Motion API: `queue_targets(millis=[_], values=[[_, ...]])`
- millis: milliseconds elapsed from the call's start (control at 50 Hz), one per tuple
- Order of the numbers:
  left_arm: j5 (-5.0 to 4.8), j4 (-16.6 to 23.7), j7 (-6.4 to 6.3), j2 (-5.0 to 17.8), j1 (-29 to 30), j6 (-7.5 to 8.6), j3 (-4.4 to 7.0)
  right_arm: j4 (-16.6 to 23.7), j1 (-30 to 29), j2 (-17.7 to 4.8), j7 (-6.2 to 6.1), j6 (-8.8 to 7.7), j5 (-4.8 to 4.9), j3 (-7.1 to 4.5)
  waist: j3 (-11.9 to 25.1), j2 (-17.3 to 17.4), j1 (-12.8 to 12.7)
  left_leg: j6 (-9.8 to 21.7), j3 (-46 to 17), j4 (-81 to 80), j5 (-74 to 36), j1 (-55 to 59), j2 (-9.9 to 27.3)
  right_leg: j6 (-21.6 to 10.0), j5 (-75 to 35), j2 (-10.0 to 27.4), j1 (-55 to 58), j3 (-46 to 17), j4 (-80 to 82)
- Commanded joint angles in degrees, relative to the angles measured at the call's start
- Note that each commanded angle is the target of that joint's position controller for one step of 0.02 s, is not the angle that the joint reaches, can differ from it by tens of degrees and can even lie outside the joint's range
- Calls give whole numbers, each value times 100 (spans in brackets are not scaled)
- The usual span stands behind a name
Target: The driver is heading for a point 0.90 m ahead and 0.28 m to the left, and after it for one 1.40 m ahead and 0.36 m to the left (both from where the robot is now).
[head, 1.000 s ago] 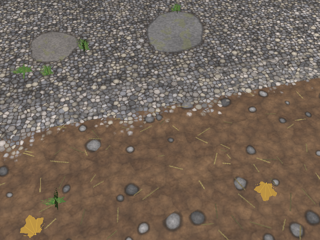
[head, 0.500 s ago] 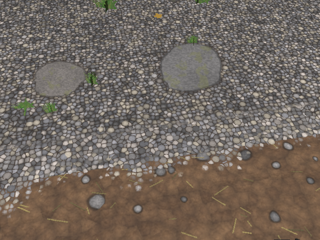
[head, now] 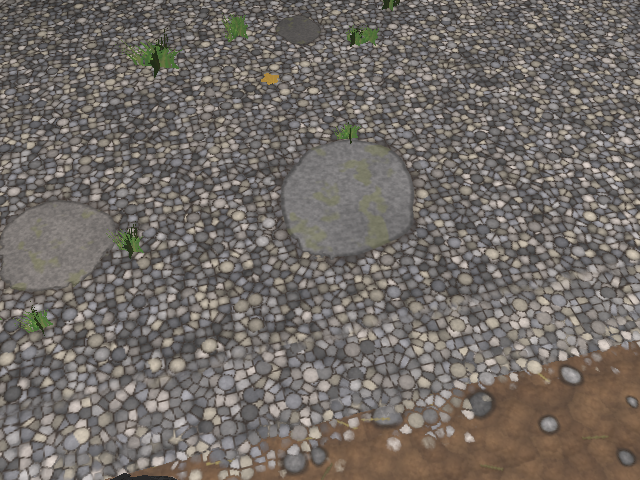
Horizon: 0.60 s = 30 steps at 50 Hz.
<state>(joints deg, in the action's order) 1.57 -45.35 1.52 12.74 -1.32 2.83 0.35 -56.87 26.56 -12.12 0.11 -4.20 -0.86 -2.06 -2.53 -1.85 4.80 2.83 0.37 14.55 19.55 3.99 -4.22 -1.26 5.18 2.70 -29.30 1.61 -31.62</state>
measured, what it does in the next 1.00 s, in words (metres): walks ahead, turning left: right foot, then left foot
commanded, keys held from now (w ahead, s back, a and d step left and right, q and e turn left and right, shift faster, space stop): w+q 0.78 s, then w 0.22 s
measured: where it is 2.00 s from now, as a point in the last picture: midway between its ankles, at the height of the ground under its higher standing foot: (174, 337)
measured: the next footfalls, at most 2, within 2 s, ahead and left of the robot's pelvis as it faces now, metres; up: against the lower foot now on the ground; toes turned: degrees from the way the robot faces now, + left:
right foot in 0.04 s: +0.18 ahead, -0.11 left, +0.00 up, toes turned -1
left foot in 0.56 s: +0.40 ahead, +0.15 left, +0.00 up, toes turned +25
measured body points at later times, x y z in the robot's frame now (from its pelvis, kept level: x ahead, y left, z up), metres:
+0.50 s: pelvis +0.25 +0.01 +0.00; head +0.28 +0.02 +0.45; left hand +0.14 +0.25 -0.14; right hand +0.50 -0.15 -0.11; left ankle +0.36 +0.15 -0.71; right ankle +0.14 -0.11 -0.73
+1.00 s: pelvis +0.49 +0.13 +0.01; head +0.51 +0.16 +0.46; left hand +0.53 +0.43 -0.11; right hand +0.61 -0.12 -0.12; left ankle +0.37 +0.13 -0.73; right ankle +0.71 +0.09 -0.69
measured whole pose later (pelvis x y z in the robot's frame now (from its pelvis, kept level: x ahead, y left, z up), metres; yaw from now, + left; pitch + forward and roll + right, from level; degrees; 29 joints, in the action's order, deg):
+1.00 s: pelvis +0.49 +0.13 +0.01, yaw +32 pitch +1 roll +1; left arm 2.1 -44.1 1.8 14.3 -4.4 1.0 2.1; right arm -51.6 24.2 -14.4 -0.1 -3.5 -0.4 -3.1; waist -2.2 -2.7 4.0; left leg 7.3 -5.9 12.3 15.1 2.5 -8.3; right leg 1.1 0.7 5.4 -37.0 0.7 -40.3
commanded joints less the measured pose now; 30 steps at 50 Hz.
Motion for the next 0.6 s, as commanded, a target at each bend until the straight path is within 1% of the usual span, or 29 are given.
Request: queue_targets(millis=[20,40,60,80,100,120,140,160,180,220,260,320,360,380,420,460,480,500,520,540,560,580,600], values=[[44,-81,-135,850,-1322,217,294,289,-268,-1042,-36,-37,10,-225,567,376,-972,566,-696,1649,-4122,-617,1227,-273,231,-215,1973,8,669],[194,-216,-229,1296,-2307,279,417,492,-335,-801,-13,-60,74,-160,1377,-178,-1315,448,-433,3223,-2741,-1575,852,-549,803,908,3439,-1095,767],[248,-187,-237,1910,-2453,214,578,673,342,-119,-23,-36,278,-32,2070,-1508,-995,223,110,5021,892,-3539,-75,-1179,1194,2458,4861,-3471,1267],[97,-110,-213,1420,-2109,125,504,538,141,-805,-71,50,99,-185,1752,-692,-948,316,-346,5606,1009,-4004,237,-1192,1757,2296,4323,-3831,1568],[54,-45,-202,954,-1617,128,377,571,-222,-849,-34,73,63,-236,902,-246,-777,333,-439,5592,476,-4081,507,-1028,1745,2025,3541,-2881,1679],[44,-41,-185,711,-1346,160,320,606,-426,-696,14,81,66,-214,490,-152,-675,291,-408,5383,79,-3943,705,-894,1184,1752,2927,-2144,1891],[30,-78,-200,590,-1291,196,290,606,-513,-643,56,136,9,-228,297,-294,-591,243,-373,5207,-93,-3791,820,-741,760,1527,2577,-1591,2022],[0,-144,-222,518,-1292,228,270,603,-466,-584,106,220,-57,-230,197,-415,-469,171,-341,5123,-198,-3638,884,-635,437,1354,2316,-1169,2120],[-18,-195,-222,519,-1368,279,273,613,-468,-503,145,291,-76,-223,209,-421,-423,126,-297,5126,-291,-3563,884,-624,118,1327,2224,-933,2167],[-76,-287,-215,580,-1522,371,307,737,-720,-428,204,375,-83,-218,153,-328,-371,60,-243,5079,-563,-3803,935,-674,-337,1323,2244,-536,2289],[-75,-359,-214,620,-1655,399,333,885,-1102,-417,255,412,-102,-211,53,-266,-393,1,-199,4908,-940,-4168,1008,-709,-527,1314,2335,-189,2379],[-42,-472,-207,595,-1823,384,335,1127,-1718,-387,324,409,-89,-171,-136,-242,-471,-69,-66,4126,-1509,-4398,1014,-711,-768,1197,2409,322,2424],[-41,-512,-209,650,-1868,379,349,1269,-2112,-326,368,386,-89,-116,-210,-243,-540,-49,121,3396,-1885,-4185,964,-668,-930,1139,2416,640,2398],[-44,-542,-219,703,-1935,377,364,1349,-2319,-310,390,380,-96,-91,-247,-247,-593,-10,241,3091,-1974,-4086,942,-658,-1009,1174,2471,750,2393],[-41,-621,-241,803,-2107,351,394,1489,-2629,-341,421,377,-113,-73,-315,-232,-675,105,442,2669,-1872,-3973,892,-632,-1225,1282,2739,912,2325],[-36,-700,-265,870,-2257,286,418,1587,-2793,-406,429,377,-140,-85,-343,-231,-709,258,592,2391,-1526,-3904,796,-585,-1684,1372,3127,1058,2103],[-29,-725,-280,913,-2275,245,430,1609,-2791,-438,420,379,-152,-99,-313,-252,-680,354,678,2275,-1276,-3783,694,-550,-2237,1393,3298,1156,1877],[-21,-738,-294,987,-2264,206,448,1601,-2698,-477,398,383,-161,-122,-213,-314,-614,464,793,2199,-972,-3541,523,-512,-3118,1399,3439,1262,1523],[-18,-750,-305,1087,-2256,155,475,1548,-2451,-540,365,380,-168,-159,-30,-388,-496,586,896,2150,-631,-3186,311,-482,-3996,1403,3543,1346,993],[-18,-746,-303,1171,-2237,89,498,1414,-1947,-631,326,351,-163,-220,274,-382,-283,727,937,2011,-409,-2647,75,-470,-4474,1385,3560,1396,149],[-40,-698,-288,1203,-2166,31,501,1143,-1085,-764,257,290,-193,-316,766,-178,103,901,867,1563,-604,-1528,-117,-350,-4042,1295,3125,1506,-1125],[-21,-519,-270,1006,-2188,28,442,923,-229,-1284,158,261,-255,-499,1386,425,414,1198,-442,1275,22,-64,760,-146,-2105,1119,1867,1506,-2863],[-48,-70,-141,387,-2288,76,334,1053,-517,-1950,103,291,-158,-634,1663,1712,-91,2019,-3587,640,-19,1382,2298,239,2764,-139,-721,1017,-4766]])
Keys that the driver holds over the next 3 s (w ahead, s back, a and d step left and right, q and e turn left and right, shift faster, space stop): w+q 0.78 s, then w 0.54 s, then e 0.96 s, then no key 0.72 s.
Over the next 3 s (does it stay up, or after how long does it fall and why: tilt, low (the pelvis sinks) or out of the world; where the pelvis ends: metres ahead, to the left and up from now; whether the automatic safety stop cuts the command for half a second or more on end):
stays up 0.76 0.29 0.01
